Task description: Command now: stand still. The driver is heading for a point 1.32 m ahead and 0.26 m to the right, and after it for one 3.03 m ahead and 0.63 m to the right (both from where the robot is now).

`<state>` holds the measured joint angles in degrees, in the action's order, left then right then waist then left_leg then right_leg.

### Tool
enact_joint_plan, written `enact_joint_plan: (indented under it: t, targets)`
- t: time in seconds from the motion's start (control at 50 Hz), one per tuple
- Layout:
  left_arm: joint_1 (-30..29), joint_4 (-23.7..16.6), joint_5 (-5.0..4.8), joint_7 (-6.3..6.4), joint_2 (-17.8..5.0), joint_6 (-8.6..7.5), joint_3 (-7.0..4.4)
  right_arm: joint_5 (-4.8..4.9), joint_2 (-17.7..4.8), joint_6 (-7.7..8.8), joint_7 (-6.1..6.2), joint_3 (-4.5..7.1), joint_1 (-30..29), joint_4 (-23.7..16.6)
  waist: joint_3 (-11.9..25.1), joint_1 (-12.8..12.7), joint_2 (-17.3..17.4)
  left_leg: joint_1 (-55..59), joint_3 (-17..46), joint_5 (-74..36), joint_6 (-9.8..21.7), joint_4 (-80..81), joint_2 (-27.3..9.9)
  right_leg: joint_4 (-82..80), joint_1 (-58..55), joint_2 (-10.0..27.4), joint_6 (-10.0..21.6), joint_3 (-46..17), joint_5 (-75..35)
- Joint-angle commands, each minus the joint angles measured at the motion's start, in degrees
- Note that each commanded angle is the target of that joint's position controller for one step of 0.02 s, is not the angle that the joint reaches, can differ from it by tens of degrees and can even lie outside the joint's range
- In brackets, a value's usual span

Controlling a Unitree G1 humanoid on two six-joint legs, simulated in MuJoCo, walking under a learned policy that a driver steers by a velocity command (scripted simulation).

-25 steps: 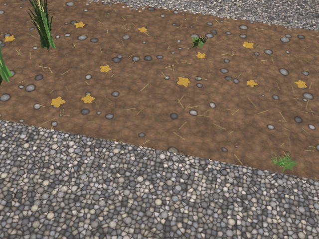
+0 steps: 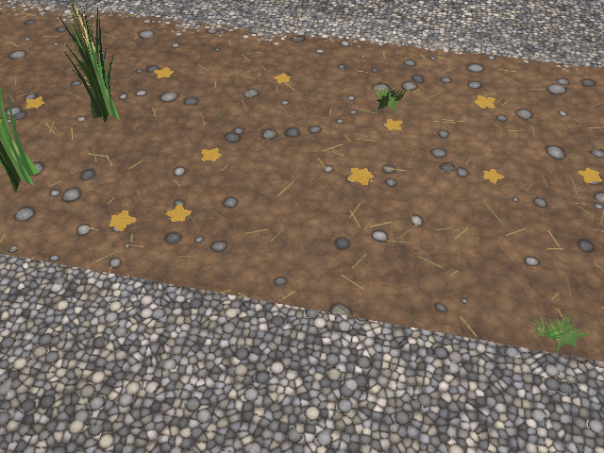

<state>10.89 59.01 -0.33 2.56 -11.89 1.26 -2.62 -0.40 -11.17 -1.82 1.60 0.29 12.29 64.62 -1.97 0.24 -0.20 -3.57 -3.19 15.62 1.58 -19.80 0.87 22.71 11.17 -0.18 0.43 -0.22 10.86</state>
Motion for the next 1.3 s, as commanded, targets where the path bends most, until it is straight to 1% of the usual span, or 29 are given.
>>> enact_joint_plan:
  t: [0.02, 0.3, 0.38, 0.42, 0.48, 0.52, 0.6, 0.62, 0.64, 0.66, 0.72, 0.8, 0.84, 0.86, 0.94, 0.98, 1.0, 1.02, 1.04, 1.06, 1.1, 1.12, 1.16, 1.18, 1.2, 1.22, 1.24, 1.28, 1.3]
  targets:
    - [1.0, -1.5, 0.03, 0.27, -6.1, -0.37, -0.93, -0.04, -4.8, 0.09, 0.23, 0.71, 3.5, -0.6, 2.4, 0.2, 0.7, -4.5, 2.6, -15.1, 0.6, 3.2, -2.9, -1.5, -6.5, 2.5, 3.6, -3.3, -16.6]
    - [2.5, -0.1, 0.04, 0.58, -6.1, 0.17, -0.33, -0.11, -4.3, 0.32, 0.73, 0.62, 7.6, 0.2, -0.4, -0.1, 0.4, -7.2, 2.5, -8.7, 0.1, 4.8, -2.8, -3.5, -5.6, 1.8, 3.6, -3.2, -11.3]
    - [3.6, 0.3, -0.71, 0.89, -7.0, 0.21, -0.92, 0.60, -5.2, 0.33, 1.26, 1.32, 9.4, 0.1, -2.9, 0.2, 1.3, -10.2, 2.8, 17.0, 3.0, 3.9, -2.2, -1.3, 0.3, -0.9, 4.6, -1.3, 18.4]
    - [2.5, -0.6, -0.79, 0.45, -6.1, -1.00, -0.95, 0.64, -5.8, 1.06, 1.40, 1.79, 11.6, -0.5, -6.7, 1.3, 2.6, -11.1, 7.4, 25.3, 5.4, 5.2, -5.1, 2.3, 7.4, -1.5, 4.9, -0.9, 23.5]
    - [-1.6, -3.2, -0.87, -1.31, -4.3, -3.59, -0.81, 1.23, -9.9, 2.80, 1.10, 3.70, 15.4, -0.3, -8.2, 2.6, 9.3, -5.7, 22.1, 26.5, 11.4, 12.0, -17.6, 17.0, 16.8, -0.9, 4.1, 3.1, 12.0]
    - [-0.5, -3.8, -1.20, -2.37, -4.2, -5.07, -0.86, 1.15, -9.4, 3.78, 0.78, 4.03, 13.9, -1.2, -8.7, 1.3, 7.3, -6.7, 23.4, 20.1, 12.3, 11.0, -19.6, 21.4, 18.0, 1.9, 4.8, 1.2, 13.4]
    - [15.2, 1.2, -1.58, -3.25, -4.8, -6.51, -1.91, 2.60, -8.2, 4.31, -0.48, 3.58, 6.6, -4.6, -5.0, -6.7, 5.6, -19.4, 11.1, 2.3, 7.8, -1.9, -10.9, 7.4, -6.7, -2.1, 5.6, 5.1, 6.2]
    - [22.3, 2.5, -0.92, -2.97, -9.3, -6.54, -3.44, 2.25, -7.0, 4.89, -0.69, 3.00, 3.7, -6.3, -2.7, -9.5, -4.1, -26.1, 4.0, -9.8, 4.1, -20.7, -5.0, 0.5, -15.0, 4.8, 8.6, -7.0, 1.6]
    - [26.7, 2.8, -0.26, -3.42, -14.3, -7.02, -4.01, 1.63, -3.0, 6.14, -0.68, 2.09, 5.9, -7.8, 2.6, -8.2, -19.2, -36.8, 0.8, 8.6, 0.4, -42.5, 3.5, -7.1, -22.5, 18.4, 17.9, -31.4, -10.9]
    - [23.8, 1.7, 0.36, -3.71, -9.1, -7.74, -2.02, 1.85, -5.3, 7.12, -0.91, 2.85, 8.2, -6.8, 2.9, -5.3, -13.2, -39.3, 8.5, 16.7, 1.0, -52.6, 2.2, -6.7, -19.4, 23.1, 21.8, -35.6, -24.9]
    - [13.0, -2.3, -0.98, -3.93, -6.2, -7.80, -0.37, 2.74, -6.1, 5.83, -0.35, 3.76, 9.1, -5.6, -0.5, 0.0, -0.4, -38.5, 9.4, 6.2, 1.8, -53.9, -3.5, -5.2, -12.0, 17.7, 15.9, -15.3, -38.9]
    - [13.6, -1.0, 0.44, -1.56, -1.4, -5.81, 2.30, 1.57, -2.2, 3.79, -0.97, 3.46, 4.5, -7.2, 1.2, 1.9, -2.6, -28.8, 6.4, -4.8, 0.9, -33.4, -5.4, -5.2, -8.5, 11.4, 10.0, -4.1, -46.7]
    - [11.8, -1.1, 0.49, -0.63, -5.3, -5.11, 1.69, 1.17, -0.6, 3.05, -1.24, 2.39, 1.2, -8.4, 2.4, 1.7, -3.9, -20.9, 2.8, -7.4, -0.5, -26.1, -3.1, -3.6, -3.6, 9.2, 8.5, 0.4, -53.4]
    - [12.7, -0.5, 1.65, -0.72, -6.4, -5.39, 1.38, 0.88, -2.6, 2.91, -1.96, 3.16, 6.9, -5.5, 7.3, 2.9, -3.1, -13.0, 2.0, -15.0, -0.4, -32.9, -2.2, 0.2, -0.7, 10.3, 9.7, 0.9, -54.4]
    - [8.4, -0.6, 0.25, -1.01, -2.7, -5.79, 2.40, 1.09, -4.3, 3.45, -1.56, 3.48, 6.1, -4.7, 0.8, 3.9, -6.6, -12.4, 1.1, -9.3, 1.6, -27.2, -0.9, 6.7, 3.8, 9.0, 9.3, 0.6, -50.3]
    - [7.0, -1.1, -0.59, -0.91, -4.4, -6.22, 1.59, 0.70, -7.2, 4.52, -1.61, 4.29, 10.8, -2.6, 1.2, 5.9, -4.6, -4.2, 1.1, -32.1, 3.7, -12.7, -0.6, 18.6, 5.7, 4.4, 6.2, 2.4, -45.5]
    - [9.5, -1.7, -0.81, -0.67, -4.1, -6.84, 1.20, 1.41, -12.2, 5.05, -1.60, 5.35, 13.8, -1.7, 1.5, 4.2, 2.7, -1.6, 11.1, -52.9, 10.0, -7.6, -7.1, 31.6, 9.0, -1.4, 2.1, 2.8, -28.3]
    - [13.0, -1.4, -0.72, -0.59, 4.2, -6.44, 3.15, 0.93, -9.8, 5.71, -1.63, 4.28, 15.3, -0.5, 5.9, 3.5, 16.2, 1.7, 27.6, -58.7, 21.2, -1.6, -19.9, 45.9, 16.0, -4.4, -1.3, 0.0, 9.0]
    - [10.6, -2.7, -2.39, -0.54, 2.2, -6.14, 2.78, 1.24, -5.2, 6.81, -2.25, 2.93, 11.1, -0.8, 2.9, 2.3, 13.0, -2.5, 32.1, -52.9, 21.7, 0.4, -21.6, 46.9, 18.9, -1.7, -0.7, -6.8, 24.4]
    - [8.1, -3.8, -3.42, -0.16, -0.8, -5.48, 2.07, 1.56, -4.9, 7.12, -2.59, 3.05, 5.7, -2.3, 0.0, 0.9, 8.0, -6.1, 28.4, -46.0, 18.8, -0.7, -20.5, 45.9, 18.7, 0.9, -0.4, -8.3, 25.6]
    - [7.8, -1.7, -1.33, -0.07, -0.3, -3.83, 1.89, 1.92, -5.1, 6.34, -2.12, 2.94, -3.8, -5.6, 0.4, -2.7, -1.9, -14.7, 15.4, -35.7, 11.6, -0.2, -13.7, 23.9, 7.0, 3.6, -0.4, -3.1, 17.0]
    - [14.1, 1.8, 0.43, -0.95, 0.6, -3.25, 1.36, 0.99, -5.1, 5.85, -1.45, 3.02, -5.3, -5.3, 4.5, -4.4, 0.9, -19.9, 12.9, -38.3, 11.5, -2.9, -13.3, 27.3, -4.8, 2.7, -0.8, -1.4, 3.0]
    - [18.1, 4.2, 1.43, -2.77, 4.2, -2.61, 2.06, 2.14, -4.2, 5.33, -0.76, 2.62, -7.6, -4.7, 3.5, -7.7, 3.9, -26.7, 6.0, -32.4, 8.8, -3.7, -8.5, 19.3, -13.6, 0.7, -0.3, 3.4, -9.2]
    - [16.6, 5.4, -0.32, -2.97, 2.7, -2.65, 1.11, 2.76, -3.9, 5.22, -0.45, 2.76, -6.2, -4.2, 1.5, -6.6, 2.5, -26.2, 2.6, -20.2, 8.5, -9.7, -5.1, 15.1, -10.7, -0.1, -0.6, 4.5, -14.2]
    - [16.5, 5.8, -0.40, -3.15, 2.4, -2.92, 1.12, 3.08, -1.7, 5.29, -0.08, 2.23, -5.3, -3.9, 0.4, -6.3, 2.4, -24.4, 0.8, -15.9, 7.1, -14.3, -3.5, 8.2, -9.1, -0.1, -0.5, 5.2, -16.3]
    - [12.5, 6.1, -1.87, -3.94, -0.2, -3.52, -0.16, 3.00, -0.1, 6.01, 0.94, 2.15, -0.2, -2.5, 0.5, -1.6, 3.2, -15.4, 4.3, -0.6, 7.0, -23.2, -6.0, 4.2, 0.4, 3.4, -0.9, 0.5, -19.1]
    - [3.5, 3.5, -4.39, -3.63, -9.2, -4.71, -2.12, 1.65, 4.6, 6.73, 1.75, 0.59, 11.0, -2.2, -5.3, 5.9, -9.3, -7.8, -2.3, 1.2, 3.3, -26.7, -0.2, 0.5, 15.7, 6.8, -1.0, -5.7, -16.0]
    - [-10.4, -0.6, -3.74, -2.46, -5.0, -6.84, -1.91, 0.39, -1.2, 7.79, 2.56, 2.19, 27.0, 4.6, -6.5, 13.3, -1.2, 2.1, -3.5, 2.4, 1.4, -23.7, -0.5, 13.4, 28.4, 5.0, -2.7, -4.9, -14.8]
    - [-18.4, -3.6, -3.33, -2.16, -5.1, -7.80, -2.43, 0.08, -2.8, 8.05, 2.89, 2.53, 35.4, 7.1, -2.5, 18.2, 4.5, 13.7, 4.7, 0.4, 5.3, -16.7, -6.8, 28.2, 36.9, 1.1, -6.3, 0.7, -18.5]
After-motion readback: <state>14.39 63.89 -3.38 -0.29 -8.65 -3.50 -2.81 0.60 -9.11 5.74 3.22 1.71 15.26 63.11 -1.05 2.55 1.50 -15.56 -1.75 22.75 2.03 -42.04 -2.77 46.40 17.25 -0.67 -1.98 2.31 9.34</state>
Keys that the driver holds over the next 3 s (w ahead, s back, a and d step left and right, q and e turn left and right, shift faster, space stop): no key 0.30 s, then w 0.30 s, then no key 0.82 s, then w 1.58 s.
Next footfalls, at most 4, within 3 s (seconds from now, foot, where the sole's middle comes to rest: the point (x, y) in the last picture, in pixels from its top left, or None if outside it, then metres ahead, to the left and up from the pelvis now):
0.98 left None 0.21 0.08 -0.78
1.20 right None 0.18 -0.15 -0.78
1.60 right None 0.36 -0.29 -0.97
2.20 left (340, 392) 0.73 -0.07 -0.97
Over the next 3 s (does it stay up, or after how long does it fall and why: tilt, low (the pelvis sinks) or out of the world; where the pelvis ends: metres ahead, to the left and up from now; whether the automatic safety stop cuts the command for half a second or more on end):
stays up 1.00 -0.23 -0.18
